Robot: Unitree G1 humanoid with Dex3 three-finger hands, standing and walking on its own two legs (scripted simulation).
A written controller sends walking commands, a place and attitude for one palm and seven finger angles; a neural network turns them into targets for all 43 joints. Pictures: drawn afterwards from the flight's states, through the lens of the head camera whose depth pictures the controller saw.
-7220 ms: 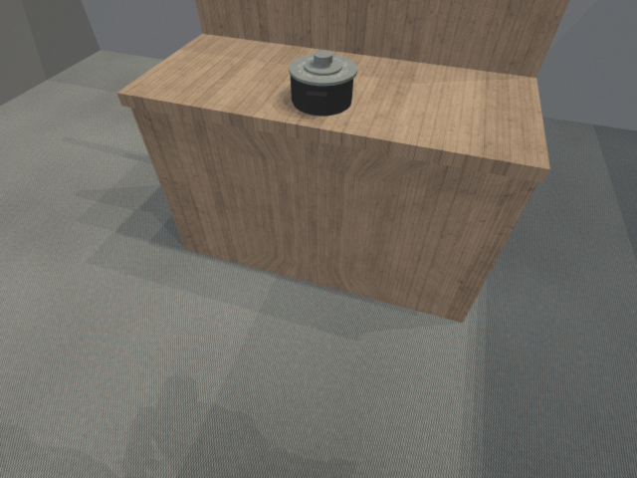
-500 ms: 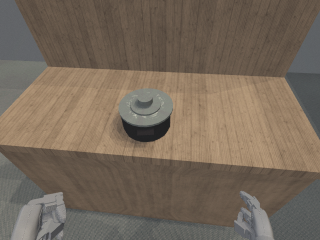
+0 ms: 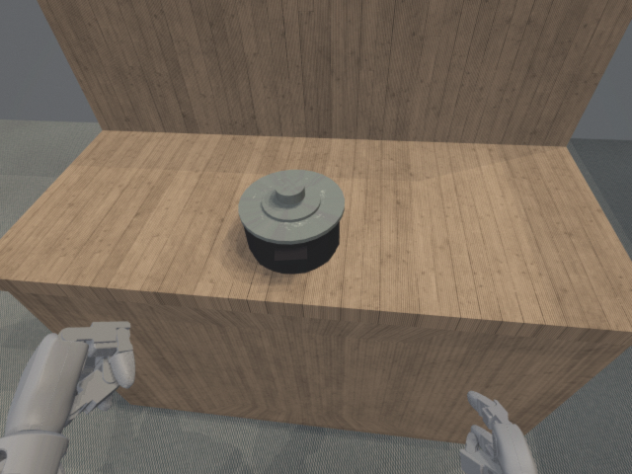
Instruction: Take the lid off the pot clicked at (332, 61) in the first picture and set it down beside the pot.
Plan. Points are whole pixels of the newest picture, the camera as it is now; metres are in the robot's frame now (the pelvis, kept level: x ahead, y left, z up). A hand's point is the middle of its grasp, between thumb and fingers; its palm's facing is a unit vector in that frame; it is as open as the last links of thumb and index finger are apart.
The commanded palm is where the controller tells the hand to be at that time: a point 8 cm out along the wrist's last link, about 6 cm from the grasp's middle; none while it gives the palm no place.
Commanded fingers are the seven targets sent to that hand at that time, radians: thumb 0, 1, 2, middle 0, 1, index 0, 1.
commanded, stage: reach forward and open the fingers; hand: left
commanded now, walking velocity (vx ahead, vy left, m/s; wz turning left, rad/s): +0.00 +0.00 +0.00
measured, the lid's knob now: (290, 190) +0.52 +0.11 +0.07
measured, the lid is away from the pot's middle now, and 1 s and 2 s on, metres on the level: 0.00 0.00 0.00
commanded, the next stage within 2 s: move the open hand above the knob in 1.02 s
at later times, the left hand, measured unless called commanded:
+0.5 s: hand (89, 356) +0.20 +0.27 +0.11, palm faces -0.21 -0.04 -0.98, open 5.1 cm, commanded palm +0.19 +0.27 +0.17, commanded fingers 0.00 -0.01 1.28 -0.94 -0.44 -0.94 -0.44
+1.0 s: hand (100, 312) +0.24 +0.27 +0.12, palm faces -0.16 +0.00 -0.99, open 10.1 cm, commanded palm +0.22 +0.27 +0.20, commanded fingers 0.00 -0.32 1.45 -0.82 -0.08 -0.82 -0.08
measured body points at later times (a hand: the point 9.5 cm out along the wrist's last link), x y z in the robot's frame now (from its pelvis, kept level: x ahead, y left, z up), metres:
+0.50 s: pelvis -0.03 +0.01 +0.00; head -0.02 -0.04 +0.45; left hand +0.20 +0.27 +0.16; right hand +0.19 -0.21 -0.09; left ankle +0.02 +0.11 -0.74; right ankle -0.06 -0.11 -0.74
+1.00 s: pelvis -0.04 +0.03 +0.00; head -0.03 -0.01 +0.45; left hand +0.24 +0.27 +0.18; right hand +0.17 -0.18 -0.10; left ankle +0.02 +0.11 -0.74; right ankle -0.06 -0.11 -0.74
